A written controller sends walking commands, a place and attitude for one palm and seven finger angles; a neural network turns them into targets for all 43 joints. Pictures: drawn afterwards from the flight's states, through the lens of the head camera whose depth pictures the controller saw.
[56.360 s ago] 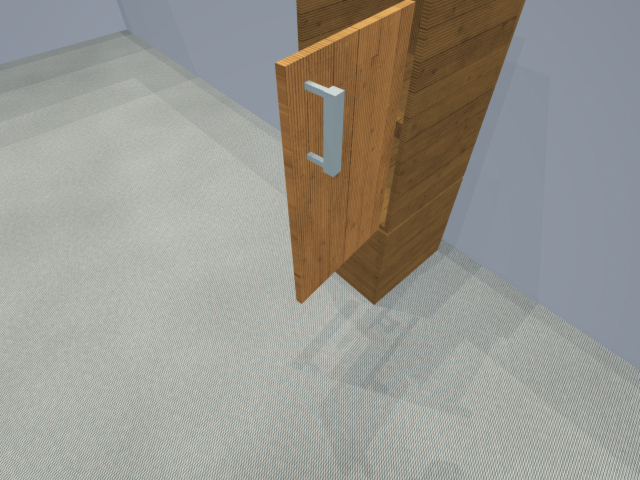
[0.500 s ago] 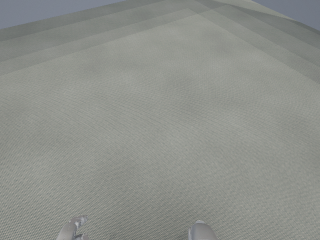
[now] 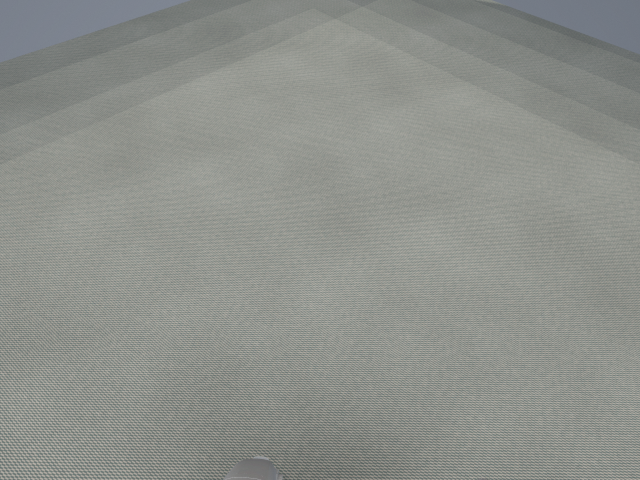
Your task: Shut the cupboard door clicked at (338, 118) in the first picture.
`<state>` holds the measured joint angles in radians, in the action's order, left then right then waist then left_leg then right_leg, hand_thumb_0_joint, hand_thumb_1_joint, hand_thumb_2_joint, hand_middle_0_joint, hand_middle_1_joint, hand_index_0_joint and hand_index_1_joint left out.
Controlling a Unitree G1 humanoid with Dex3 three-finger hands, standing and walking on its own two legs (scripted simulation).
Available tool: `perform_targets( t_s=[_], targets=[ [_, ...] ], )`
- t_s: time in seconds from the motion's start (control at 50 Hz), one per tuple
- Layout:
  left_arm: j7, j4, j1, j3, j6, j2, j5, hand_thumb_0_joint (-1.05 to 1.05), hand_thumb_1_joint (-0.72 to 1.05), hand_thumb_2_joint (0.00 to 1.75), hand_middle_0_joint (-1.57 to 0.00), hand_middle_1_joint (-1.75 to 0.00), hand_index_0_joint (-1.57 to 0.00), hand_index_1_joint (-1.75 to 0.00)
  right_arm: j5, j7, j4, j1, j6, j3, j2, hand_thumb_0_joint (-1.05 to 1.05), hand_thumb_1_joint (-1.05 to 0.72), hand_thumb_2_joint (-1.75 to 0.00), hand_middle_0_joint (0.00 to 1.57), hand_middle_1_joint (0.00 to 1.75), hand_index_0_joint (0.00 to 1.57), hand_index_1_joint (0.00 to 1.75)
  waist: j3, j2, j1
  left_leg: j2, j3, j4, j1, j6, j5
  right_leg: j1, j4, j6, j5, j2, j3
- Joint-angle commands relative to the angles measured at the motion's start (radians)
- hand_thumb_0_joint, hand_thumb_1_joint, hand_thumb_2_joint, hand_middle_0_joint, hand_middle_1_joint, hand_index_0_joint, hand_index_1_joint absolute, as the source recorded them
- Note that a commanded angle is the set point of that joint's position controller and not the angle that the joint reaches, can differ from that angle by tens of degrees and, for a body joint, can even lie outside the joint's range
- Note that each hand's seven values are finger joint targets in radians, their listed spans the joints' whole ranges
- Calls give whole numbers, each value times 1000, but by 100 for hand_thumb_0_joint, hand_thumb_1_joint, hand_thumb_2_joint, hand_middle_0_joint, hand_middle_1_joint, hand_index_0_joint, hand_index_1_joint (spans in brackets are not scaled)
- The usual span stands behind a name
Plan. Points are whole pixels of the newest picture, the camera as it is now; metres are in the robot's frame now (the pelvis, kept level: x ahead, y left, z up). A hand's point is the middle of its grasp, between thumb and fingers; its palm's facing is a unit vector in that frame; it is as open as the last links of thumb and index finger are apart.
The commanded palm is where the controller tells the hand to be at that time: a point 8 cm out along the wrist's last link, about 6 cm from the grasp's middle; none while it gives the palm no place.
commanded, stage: turn to face it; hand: left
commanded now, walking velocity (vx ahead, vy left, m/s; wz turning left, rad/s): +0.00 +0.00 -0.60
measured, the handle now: out of the picture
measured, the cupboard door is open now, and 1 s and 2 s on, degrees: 23 23 23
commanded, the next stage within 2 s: none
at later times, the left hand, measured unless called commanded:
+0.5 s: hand (202, 441) +0.18 +0.19 -0.16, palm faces -0.33 -0.91 -0.26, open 7.4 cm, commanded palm none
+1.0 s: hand (234, 416) +0.22 +0.15 -0.18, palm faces -0.53 -0.82 -0.20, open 7.4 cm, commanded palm none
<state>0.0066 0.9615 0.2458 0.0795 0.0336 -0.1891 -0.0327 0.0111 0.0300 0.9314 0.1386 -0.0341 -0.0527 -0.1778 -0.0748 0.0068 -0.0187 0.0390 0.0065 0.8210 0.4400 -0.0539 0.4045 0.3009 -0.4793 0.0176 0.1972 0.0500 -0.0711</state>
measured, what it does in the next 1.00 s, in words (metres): steps on the spot, turning right: left foot, then right foot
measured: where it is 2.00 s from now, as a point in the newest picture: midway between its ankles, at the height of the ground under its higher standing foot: outside the picture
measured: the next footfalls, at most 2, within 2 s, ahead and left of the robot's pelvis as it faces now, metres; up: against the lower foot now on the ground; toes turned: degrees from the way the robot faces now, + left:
left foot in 0.08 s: +0.08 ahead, +0.14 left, +0.00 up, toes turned -2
right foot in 0.50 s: +0.00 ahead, -0.11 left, +0.00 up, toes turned -26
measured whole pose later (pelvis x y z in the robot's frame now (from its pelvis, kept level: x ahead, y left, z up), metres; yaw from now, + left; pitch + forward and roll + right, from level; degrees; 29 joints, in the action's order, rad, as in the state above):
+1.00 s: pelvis +0.04 +0.03 -0.01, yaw -37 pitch +1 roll -1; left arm -0.01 0.91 0.19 0.09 0.08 -0.25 -0.02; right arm 0.03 0.03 0.86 0.15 -0.01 -0.02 -0.18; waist -0.07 0.06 -0.02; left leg 0.05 -0.08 0.60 0.32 0.00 0.30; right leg 0.40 -0.88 -0.02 0.50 0.05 -0.09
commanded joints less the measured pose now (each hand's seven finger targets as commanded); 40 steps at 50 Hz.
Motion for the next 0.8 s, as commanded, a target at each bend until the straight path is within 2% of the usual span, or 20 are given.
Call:
perform_targets(
  t_s=[0.0, 0.02, 0.04, 0.06, 0.08, 0.1, 0.12, 0.16, 0.22, 0.32, 0.38, 0.42, 0.46, 0.48, 0.5, 0.52, 0.56, 0.58, 0.64, 0.78],
  targets=[
    [5, -93, -37, 43, -11, -180, 11, 0, 90, 90, -20, -30, -20, -30, -8, 6, -59, 112, 24, -14, -87, 0, -90, -90, 20, 30, 20, 30, 129, 149, 47, -36, -15, -267, -243, 4, -134, 48, 65, 105, -202, -201, -262],
    [3, -102, -48, 38, -7, -156, 16, 0, 90, 90, -20, -30, -20, -30, -7, 10, -55, 140, 33, -21, -115, 0, -90, -90, 20, 30, 20, 30, 135, 84, 62, 8, 8, -384, -363, 12, -169, 148, 14, 63, -89, -148, -227],
    [-1, -119, -27, 28, -2, -103, 26, 0, 90, 90, -20, -30, -20, -30, 7, 15, -61, 156, 46, -31, -200, 0, -90, -90, 20, 30, 20, 30, 145, -150, 66, 211, 212, -508, -442, 72, -168, 272, -141, 14, 140, -20, -116],
    [-8, -136, -41, 23, -3, -96, 24, 0, 90, 90, -20, -30, -20, -30, 16, 16, -76, 172, 44, -44, -269, 0, -90, -90, 20, 30, 20, 30, 133, -320, 76, 413, 386, -566, -405, 176, -291, 313, -388, -35, 423, 26, 37],
    [-12, -140, -59, 28, 2, -126, 17, 0, 90, 90, -20, -30, -20, -30, 21, 18, -90, 141, 37, -38, -264, 0, -90, -90, 20, 30, 20, 30, 94, -212, 69, 434, 351, -561, -291, 228, -320, 268, -539, -39, 402, -29, 5],
    [-19, -121, -22, 40, 11, -140, 8, 0, 90, 90, -20, -30, -20, -30, 23, 17, -104, 73, 39, -25, -222, 0, -90, -90, 20, 30, 20, 30, 78, -192, 26, 380, 274, -576, -245, 219, -287, 262, -623, -50, 337, -41, 10],
    [-28, -109, -8, 46, 15, -144, 4, 0, 90, 90, -20, -30, -20, -30, 22, 19, -125, 22, 42, -21, -212, 0, -90, -90, 20, 30, 20, 30, 67, -187, 5, 357, 234, -556, -229, 214, -314, 276, -683, -56, 310, -55, 29],
    [-40, -103, -2, 46, 26, -134, 8, 0, 90, 90, -20, -30, -20, -30, 22, 20, -139, -9, 37, -14, -197, 0, -90, -90, 20, 30, 20, 30, 45, -167, -10, 296, 102, -543, -216, 190, -329, 265, -702, -71, 245, -74, 41],
    [-47, -120, -19, 36, 30, -116, 11, 0, 90, 90, -20, -30, -20, -30, 18, 18, -123, 28, 37, -18, -195, 0, -90, -90, 20, 30, 20, 30, 58, -183, 7, 273, 9, -518, -290, 180, -364, 267, -623, -83, 214, -80, 91],
    [-50, -155, -97, 24, 26, -102, 9, 0, 90, 90, -20, -30, -20, -30, 20, 10, -88, 108, 34, -33, -214, 0, -90, -90, 20, 30, 20, 30, 79, -212, 53, 308, -41, -482, -362, 187, -450, 213, -421, -77, 224, -89, 138],
    [-48, -160, -104, 18, 15, -96, 11, 0, 90, 90, -20, -30, -20, -30, 22, 3, -80, 115, 31, -43, -239, 0, -90, -90, 20, 30, 20, 30, 114, -234, 59, 324, -76, -411, -382, 182, -569, 133, -291, -58, 236, -69, 170],
    [-46, -155, -75, 17, 9, -108, 11, 0, 90, 90, -20, -30, -20, -30, 18, -2, -78, 104, 28, -48, -248, 0, -90, -90, 20, 30, 20, 30, 129, -228, 40, 318, -111, -351, -360, 151, -571, 50, -169, -41, 156, -56, 186],
    [-40, -126, 24, 30, -3, -154, 9, 0, 90, 90, -20, -30, -20, -30, 8, -8, -90, 69, 25, -50, -241, 0, -90, -90, 20, 30, 20, 30, 165, -133, -23, 268, -170, -178, -244, 75, -443, -159, 52, -12, -64, -83, 148],
    [-27, -112, 71, 47, -17, -261, -2, 0, 90, 90, -20, -30, -20, -30, -2, -13, -118, 69, 23, -36, -170, 0, -90, -90, 20, 30, 20, 30, 178, 150, -47, 152, -231, 31, -12, 10, -118, -329, 135, 66, -296, -295, -132],
    [-12, -96, 115, 57, -19, -320, 8, 0, 90, 90, -20, -30, -20, -30, 2, -12, -160, 8, 16, -20, -136, 0, -90, -90, 20, 30, 20, 30, 154, 275, -73, 41, -158, 234, 164, -17, 255, -330, 116, 175, -625, -441, -324],
    [-1, -93, 123, 55, -15, -315, 14, 0, 90, 90, -20, -30, -20, -30, 0, -5, -156, 14, 4, -17, -153, 0, -90, -90, 20, 30, 20, 30, 157, 197, -69, 66, -48, 337, 171, -10, 214, -289, 112, 218, -573, -463, -287],
    [13, -117, 11, 47, -14, -247, 12, 0, 90, 90, -20, -30, -20, -30, 3, 0, -135, -3, 4, -20, -150, 0, -90, -90, 20, 30, 20, 30, 104, 213, -24, 83, 3, 382, 257, -18, 100, -288, 106, 190, -495, -358, -236],
    [11, -130, -22, 35, -14, -223, 16, 0, 90, 90, -20, -30, -20, -30, 5, -4, -123, 4, 4, -21, -163, 0, -90, -90, 20, 30, 20, 30, 101, 178, -11, 87, 3, 376, 228, -28, 40, -262, 91, 170, -517, -319, -178],
    [9, -148, -54, 29, -21, -209, 14, 0, 90, 90, -20, -30, -20, -30, 6, -10, -100, 56, -1, -21, -146, 0, -90, -90, 20, 30, 20, 30, 138, 126, 21, 64, -18, 298, 137, -40, -26, -212, 89, 151, -482, -274, -119],
    [2, -136, -35, 42, -14, -234, 4, 0, 90, 90, -20, -30, -20, -30, -2, -7, -133, 5, 6, -20, -133, 0, -90, -90, 20, 30, 20, 30, 104, 134, -1, 16, -26, 38, 40, -34, 16, -134, 87, 178, -364, -273, -245]
  ],
)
